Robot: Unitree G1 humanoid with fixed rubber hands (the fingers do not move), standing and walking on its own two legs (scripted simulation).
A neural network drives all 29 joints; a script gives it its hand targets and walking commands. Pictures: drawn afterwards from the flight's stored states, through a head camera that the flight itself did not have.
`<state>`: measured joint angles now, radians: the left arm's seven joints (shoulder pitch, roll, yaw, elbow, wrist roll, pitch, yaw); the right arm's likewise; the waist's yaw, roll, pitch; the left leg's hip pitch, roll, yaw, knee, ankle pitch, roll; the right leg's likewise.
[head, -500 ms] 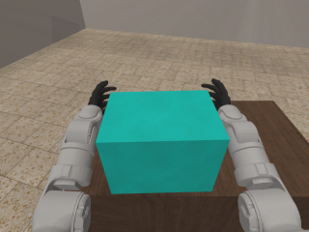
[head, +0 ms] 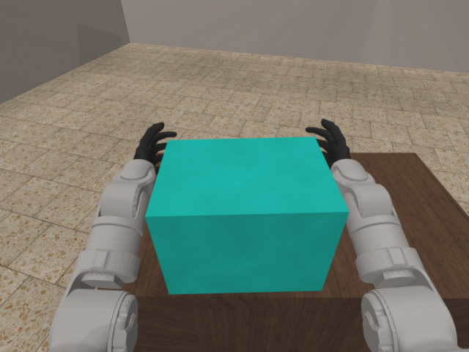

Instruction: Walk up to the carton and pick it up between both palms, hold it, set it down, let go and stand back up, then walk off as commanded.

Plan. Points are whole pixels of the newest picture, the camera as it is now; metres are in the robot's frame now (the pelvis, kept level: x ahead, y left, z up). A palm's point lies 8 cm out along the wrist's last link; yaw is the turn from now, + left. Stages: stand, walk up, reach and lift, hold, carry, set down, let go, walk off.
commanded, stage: hold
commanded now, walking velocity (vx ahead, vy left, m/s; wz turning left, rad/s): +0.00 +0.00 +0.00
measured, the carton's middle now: (243, 214) +0.32 +0.01 +0.13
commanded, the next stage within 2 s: none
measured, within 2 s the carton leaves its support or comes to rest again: neither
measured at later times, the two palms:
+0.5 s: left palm (146, 165) +0.38 +0.17 +0.19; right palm (336, 163) +0.39 -0.15 +0.18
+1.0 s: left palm (146, 165) +0.38 +0.17 +0.19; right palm (336, 163) +0.39 -0.15 +0.18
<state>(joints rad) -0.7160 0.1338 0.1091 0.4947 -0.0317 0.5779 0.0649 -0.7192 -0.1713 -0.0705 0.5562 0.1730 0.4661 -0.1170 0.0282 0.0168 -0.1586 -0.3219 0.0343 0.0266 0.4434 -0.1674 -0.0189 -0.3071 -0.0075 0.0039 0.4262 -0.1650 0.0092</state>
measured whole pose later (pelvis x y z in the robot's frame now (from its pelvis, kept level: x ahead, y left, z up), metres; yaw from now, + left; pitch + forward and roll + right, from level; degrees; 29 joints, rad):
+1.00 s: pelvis +0.00 +0.00 +0.00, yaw +0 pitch +3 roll +0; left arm -0.72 0.13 0.11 0.49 -0.03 0.58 0.06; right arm -0.72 -0.17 -0.07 0.56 0.17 0.47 -0.12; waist 0.03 0.02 -0.16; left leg -0.32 0.03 0.03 0.44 -0.17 -0.02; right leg -0.31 -0.01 0.00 0.43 -0.17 0.01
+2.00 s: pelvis +0.00 +0.00 +0.00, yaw +0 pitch +3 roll +0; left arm -0.72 0.13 0.11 0.49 -0.03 0.58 0.06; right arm -0.72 -0.17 -0.07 0.56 0.17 0.47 -0.12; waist 0.03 0.02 -0.16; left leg -0.32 0.03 0.02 0.44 -0.17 -0.02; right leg -0.31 -0.01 0.01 0.43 -0.17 0.01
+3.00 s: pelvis +0.00 +0.00 +0.00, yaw +0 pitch +3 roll +0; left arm -0.72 0.13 0.11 0.49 -0.03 0.58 0.06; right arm -0.72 -0.17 -0.07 0.56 0.17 0.47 -0.12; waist 0.03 0.02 -0.16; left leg -0.32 0.03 0.02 0.44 -0.17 -0.02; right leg -0.31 -0.01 0.01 0.43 -0.17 0.01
